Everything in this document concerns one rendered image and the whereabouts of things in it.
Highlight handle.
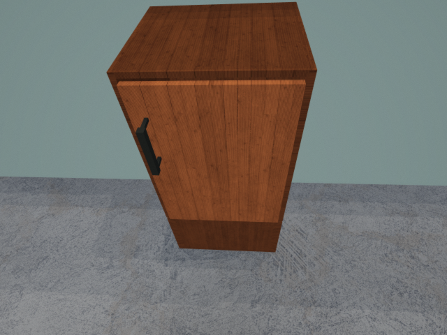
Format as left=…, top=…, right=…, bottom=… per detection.
left=135, top=118, right=162, bottom=175

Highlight cupboard door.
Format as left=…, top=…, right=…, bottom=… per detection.
left=117, top=80, right=306, bottom=223

